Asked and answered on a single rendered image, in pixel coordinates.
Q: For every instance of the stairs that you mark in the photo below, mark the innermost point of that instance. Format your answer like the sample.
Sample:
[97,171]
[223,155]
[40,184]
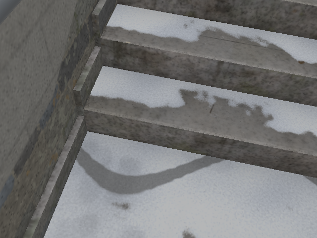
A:
[230,79]

